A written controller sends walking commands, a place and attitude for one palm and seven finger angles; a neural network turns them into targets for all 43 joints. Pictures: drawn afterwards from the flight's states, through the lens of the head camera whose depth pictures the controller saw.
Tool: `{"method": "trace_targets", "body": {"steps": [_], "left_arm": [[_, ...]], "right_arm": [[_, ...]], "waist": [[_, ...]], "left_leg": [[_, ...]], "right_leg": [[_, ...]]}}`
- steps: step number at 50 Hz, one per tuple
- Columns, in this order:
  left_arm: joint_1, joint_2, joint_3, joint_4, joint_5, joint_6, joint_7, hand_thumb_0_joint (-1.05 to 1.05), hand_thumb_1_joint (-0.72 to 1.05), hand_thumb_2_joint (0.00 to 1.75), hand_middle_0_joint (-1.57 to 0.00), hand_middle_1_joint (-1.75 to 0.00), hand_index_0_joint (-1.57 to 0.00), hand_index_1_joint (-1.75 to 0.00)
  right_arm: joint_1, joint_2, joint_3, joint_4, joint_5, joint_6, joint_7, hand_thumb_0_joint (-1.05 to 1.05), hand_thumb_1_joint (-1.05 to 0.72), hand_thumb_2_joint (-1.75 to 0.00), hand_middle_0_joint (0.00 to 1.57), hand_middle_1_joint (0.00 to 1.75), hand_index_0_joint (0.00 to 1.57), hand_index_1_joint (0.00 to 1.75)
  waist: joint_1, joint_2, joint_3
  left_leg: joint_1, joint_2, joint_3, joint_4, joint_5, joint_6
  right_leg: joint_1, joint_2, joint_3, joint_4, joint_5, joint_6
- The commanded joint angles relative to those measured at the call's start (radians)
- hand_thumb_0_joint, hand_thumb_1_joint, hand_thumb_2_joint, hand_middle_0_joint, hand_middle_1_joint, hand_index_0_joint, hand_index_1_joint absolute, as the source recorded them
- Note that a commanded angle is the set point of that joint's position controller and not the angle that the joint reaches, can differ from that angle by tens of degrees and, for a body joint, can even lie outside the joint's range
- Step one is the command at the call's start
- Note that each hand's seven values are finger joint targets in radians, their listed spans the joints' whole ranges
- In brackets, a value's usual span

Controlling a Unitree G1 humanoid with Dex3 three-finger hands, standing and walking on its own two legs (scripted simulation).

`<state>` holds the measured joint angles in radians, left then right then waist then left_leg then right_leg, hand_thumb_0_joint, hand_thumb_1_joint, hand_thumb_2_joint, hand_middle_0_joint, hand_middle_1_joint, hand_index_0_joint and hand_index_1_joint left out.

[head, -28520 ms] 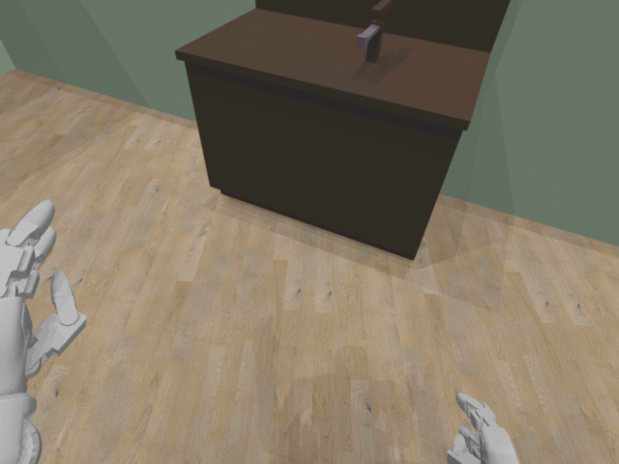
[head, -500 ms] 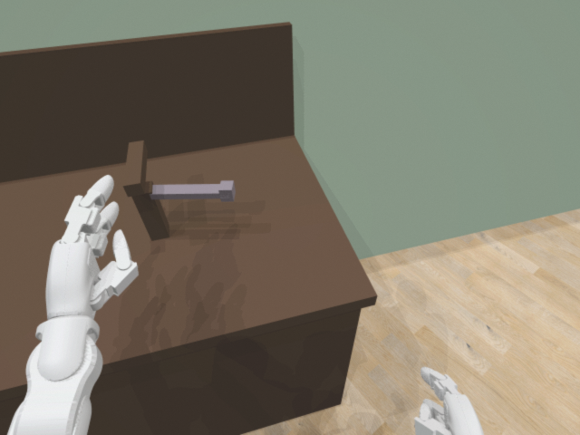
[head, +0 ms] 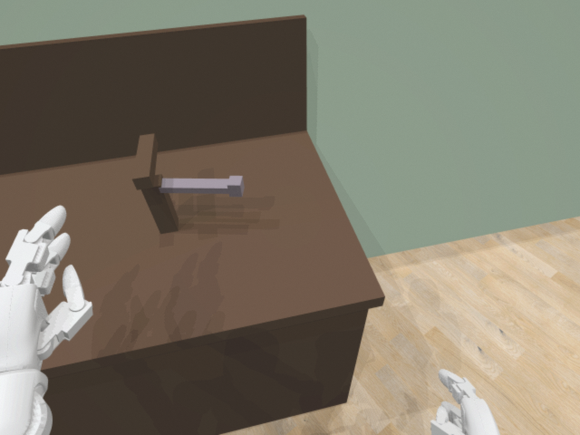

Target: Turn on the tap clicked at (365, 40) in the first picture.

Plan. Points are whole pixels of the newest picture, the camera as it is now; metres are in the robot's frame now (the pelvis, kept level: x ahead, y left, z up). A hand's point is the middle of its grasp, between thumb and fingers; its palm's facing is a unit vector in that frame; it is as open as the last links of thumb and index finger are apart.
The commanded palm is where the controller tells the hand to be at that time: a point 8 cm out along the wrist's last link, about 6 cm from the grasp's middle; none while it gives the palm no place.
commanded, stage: draw the hand back beside the body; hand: left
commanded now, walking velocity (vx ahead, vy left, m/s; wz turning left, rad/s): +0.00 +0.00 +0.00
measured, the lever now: (236, 186) +0.51 +0.17 +0.06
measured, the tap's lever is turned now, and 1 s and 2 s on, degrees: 75 75 75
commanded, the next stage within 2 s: step back with the hand held close in 0.12 s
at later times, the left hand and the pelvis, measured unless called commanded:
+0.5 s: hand (105, 316) +0.19 +0.23 +0.14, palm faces +0.31 -0.84 -0.44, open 7.4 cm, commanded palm +0.15 +0.27 +0.17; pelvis -0.02 +0.00 +0.00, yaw -2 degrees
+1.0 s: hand (38, 386) +0.12 +0.26 +0.14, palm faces +0.38 -0.82 -0.43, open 7.4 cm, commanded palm +0.06 +0.30 +0.17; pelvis -0.10 +0.02 -0.01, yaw -1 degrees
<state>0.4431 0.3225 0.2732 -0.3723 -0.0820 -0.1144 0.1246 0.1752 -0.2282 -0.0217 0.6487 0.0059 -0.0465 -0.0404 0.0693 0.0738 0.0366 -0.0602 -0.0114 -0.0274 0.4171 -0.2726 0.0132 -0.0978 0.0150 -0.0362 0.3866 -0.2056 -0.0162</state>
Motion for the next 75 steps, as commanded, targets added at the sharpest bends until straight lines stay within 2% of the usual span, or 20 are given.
{"method": "trace_targets", "body": {"steps": [1,12,13,18,25,29,34,38,43,50,55,57,60,62,67,68,70,71,72,75], "left_arm": [[-0.164,0.167,0.084,-0.197,0.006,-0.07,0.019,0.0,0.9,0.9,-0.2,-0.3,-0.2,-0.3],[-0.174,0.179,0.092,-0.266,0.002,-0.085,0.02,0.0,0.9,0.9,-0.2,-0.3,-0.2,-0.3],[-0.28,0.347,0.271,-0.316,-0.002,-0.123,0.025,0.0,0.9,0.9,-0.2,-0.3,-0.2,-0.3],[-0.004,0.152,0.121,-0.101,0.011,-0.109,-0.013,0.0,0.9,0.9,-0.2,-0.3,-0.2,-0.3],[0.002,0.234,0.178,-0.273,0.023,-0.124,0.004,0.0,0.9,0.9,-0.2,-0.3,-0.2,-0.3],[-0.02,0.297,0.231,-0.367,0.028,-0.138,0.023,0.0,0.9,0.9,-0.2,-0.3,-0.2,-0.3],[0.047,0.233,0.21,-0.297,0.034,-0.14,0.026,0.0,0.9,0.9,-0.2,-0.3,-0.2,-0.3],[0.038,0.191,0.173,-0.255,0.041,-0.143,0.025,0.0,0.9,0.9,-0.2,-0.3,-0.2,-0.3],[-0.027,0.203,0.157,-0.261,0.051,-0.15,0.037,0.0,0.9,0.9,-0.2,-0.3,-0.2,-0.3],[-0.095,0.232,0.212,-0.365,0.082,-0.181,0.054,0.0,0.9,0.9,-0.2,-0.3,-0.2,-0.3],[0.015,0.189,0.22,-0.3,0.099,-0.187,0.032,0.0,0.9,0.9,-0.2,-0.3,-0.2,-0.3],[0.007,0.198,0.226,-0.276,0.094,-0.197,0.025,0.0,0.9,0.9,-0.2,-0.3,-0.2,-0.3],[-0.018,0.199,0.176,-0.315,0.055,-0.175,0.031,0.0,0.9,0.9,-0.2,-0.3,-0.2,-0.3],[-0.038,0.213,0.156,-0.338,0.048,-0.153,0.037,0.0,0.9,0.9,-0.2,-0.3,-0.2,-0.3],[-0.019,0.25,0.212,-0.357,0.049,-0.159,0.043,0.0,0.9,0.9,-0.2,-0.3,-0.2,-0.3],[-0.024,0.253,0.217,-0.384,0.047,-0.171,0.046,0.0,0.9,0.9,-0.2,-0.3,-0.2,-0.3],[-0.032,0.232,0.237,-0.441,0.058,-0.191,0.057,0.0,0.9,0.9,-0.2,-0.3,-0.2,-0.3],[-0.052,0.252,0.252,-0.435,0.057,-0.184,0.065,0.0,0.9,0.9,-0.2,-0.3,-0.2,-0.3],[-0.048,0.257,0.272,-0.437,0.058,-0.192,0.061,0.0,0.9,0.9,-0.2,-0.3,-0.2,-0.3],[-0.025,0.193,0.217,-0.428,0.024,-0.161,0.046,0.0,0.9,0.9,-0.2,-0.3,-0.2,-0.3]], "right_arm": [[-0.141,-0.099,-0.03,-0.157,0.003,-0.059,-0.017,0.0,-0.9,-0.9,0.2,0.3,0.2,0.3],[-0.15,-0.089,-0.023,-0.165,0.003,-0.076,-0.015,0.0,-0.9,-0.9,0.2,0.3,0.2,0.3],[-0.133,-0.1,-0.016,-0.197,0.012,-0.07,-0.019,0.0,-0.9,-0.9,0.2,0.3,0.2,0.3],[-0.089,-0.104,-0.034,-0.198,0.008,-0.028,-0.011,0.0,-0.9,-0.9,0.2,0.3,0.2,0.3],[-0.11,-0.111,-0.042,-0.251,0.01,0.008,-0.024,0.0,-0.9,-0.9,0.2,0.3,0.2,0.3],[-0.113,-0.117,-0.046,-0.26,0.008,0.001,-0.033,0.0,-0.9,-0.9,0.2,0.3,0.2,0.3],[-0.091,-0.12,-0.049,-0.25,0.007,-0.013,-0.031,0.0,-0.9,-0.9,0.2,0.3,0.2,0.3],[-0.067,-0.12,-0.049,-0.247,0.011,-0.021,-0.026,0.0,-0.9,-0.9,0.2,0.3,0.2,0.3],[-0.058,-0.122,-0.045,-0.239,0.009,-0.035,-0.026,0.0,-0.9,-0.9,0.2,0.3,0.2,0.3],[-0.073,-0.12,-0.044,-0.237,0.001,-0.061,-0.039,0.0,-0.9,-0.9,0.2,0.3,0.2,0.3],[-0.078,-0.119,-0.055,-0.244,0.001,-0.067,-0.021,0.0,-0.9,-0.9,0.2,0.3,0.2,0.3],[-0.057,-0.111,-0.057,-0.22,-0.001,-0.064,-0.02,0.0,-0.9,-0.9,0.2,0.3,0.2,0.3],[-0.035,-0.072,-0.06,-0.197,-0.002,-0.055,-0.007,0.0,-0.9,-0.9,0.2,0.3,0.2,0.3],[-0.045,-0.061,-0.056,-0.188,-0.008,-0.049,0.005,0.0,-0.9,-0.9,0.2,0.3,0.2,0.3],[-0.06,-0.059,-0.029,-0.192,-0.011,-0.037,-0.01,0.0,-0.9,-0.9,0.2,0.3,0.2,0.3],[-0.057,-0.076,-0.035,-0.191,-0.013,-0.041,-0.015,0.0,-0.9,-0.9,0.2,0.3,0.2,0.3],[-0.065,-0.11,-0.051,-0.206,-0.021,-0.061,-0.034,0.0,-0.9,-0.9,0.2,0.3,0.2,0.3],[-0.047,-0.079,-0.055,-0.197,-0.022,-0.084,-0.035,0.0,-0.9,-0.9,0.2,0.3,0.2,0.3],[-0.042,-0.077,-0.066,-0.186,-0.023,-0.105,-0.027,0.0,-0.9,-0.9,0.2,0.3,0.2,0.3],[-0.035,-0.087,-0.086,-0.168,-0.016,-0.126,-0.01,0.0,-0.9,-0.9,0.2,0.3,0.2,0.3]], "waist": [[-0.025,-0.044,-0.061],[-0.019,0.014,-0.079],[-0.024,-0.013,-0.01],[-0.046,-0.116,-0.113],[-0.036,-0.072,-0.211],[-0.033,0.012,-0.205],[-0.041,0.038,-0.145],[-0.054,-0.048,-0.102],[-0.063,-0.122,-0.061],[-0.053,0.102,-0.151],[-0.052,0.129,-0.088],[-0.055,-0.004,-0.068],[-0.074,-0.246,-0.113],[-0.076,-0.302,-0.149],[-0.081,-0.202,-0.137],[-0.081,-0.105,-0.136],[-0.076,0.288,-0.152],[-0.079,0.258,-0.16],[-0.071,0.236,-0.218],[-0.058,0.139,-0.174]], "left_leg": [[-0.057,0.025,-0.002,-0.066,0.146,0.01],[-0.06,0.019,0.006,-0.057,0.152,0.012],[-0.101,0.042,-0.008,-0.029,0.09,0.033],[-0.066,0.067,-0.009,0.02,0.222,0.027],[-0.102,0.098,-0.026,-0.018,0.348,0.029],[-0.177,0.107,-0.054,-0.029,0.301,0.034],[-0.335,0.118,-0.084,-0.072,0.051,0.048],[-0.413,0.096,-0.076,-0.04,-0.196,0.053],[-0.375,0.084,-0.086,0.02,-0.271,0.053],[-0.581,0.182,-0.195,-0.162,-0.319,0.102],[-0.8,0.217,-0.208,-0.167,-0.486,0.132],[-0.731,0.163,-0.152,-0.034,-0.398,0.107],[-0.36,0.03,-0.01,0.324,-0.228,0.004],[-0.257,0.008,0.001,0.541,-0.183,-0.017],[-0.215,0.022,0.033,0.168,-0.099,0.001],[-0.221,0.06,-0.005,0.033,-0.111,0.022],[-0.361,0.345,-0.271,-0.148,0.021,0.139],[-0.325,0.382,-0.249,-0.148,0.203,0.16],[-0.4,0.411,-0.228,-0.17,0.053,0.178],[-0.188,0.322,-0.084,-0.038,0.406,0.129]], "right_leg": [[0.011,-0.026,0.023,-0.062,0.072,-0.014],[0.036,-0.035,0.035,-0.068,0.097,-0.017],[-0.058,-0.084,0.162,-0.121,0.164,-0.016],[-0.046,-0.136,0.138,-0.058,0.363,-0.005],[-0.013,-0.103,0.093,0.031,0.359,0.017],[-0.01,-0.094,0.103,0.066,0.314,0.017],[-0.007,-0.066,0.109,0.079,0.147,0.018],[-0.065,-0.091,0.154,0.018,-0.019,0.01],[-0.228,-0.117,0.187,-0.067,-0.268,-0.005],[0.082,-0.009,0.076,0.241,0.043,0.035],[0.169,0.025,0.093,0.362,0.043,0.041],[0.064,-0.016,0.173,0.244,0.098,0.015],[-0.323,-0.261,0.448,-0.087,-0.1,-0.108],[-0.382,-0.349,0.45,-0.15,-0.059,-0.158],[-0.31,-0.227,0.274,0.004,0.078,-0.064],[-0.307,-0.174,0.246,0.071,0.025,-0.035],[-0.243,0.016,0.077,0.463,-0.096,0.052],[-0.329,0.034,0.094,0.656,-0.23,0.053],[-0.26,0.029,0.133,0.826,-0.226,0.052],[-0.376,0.009,0.098,0.625,-0.267,0.044]]}}
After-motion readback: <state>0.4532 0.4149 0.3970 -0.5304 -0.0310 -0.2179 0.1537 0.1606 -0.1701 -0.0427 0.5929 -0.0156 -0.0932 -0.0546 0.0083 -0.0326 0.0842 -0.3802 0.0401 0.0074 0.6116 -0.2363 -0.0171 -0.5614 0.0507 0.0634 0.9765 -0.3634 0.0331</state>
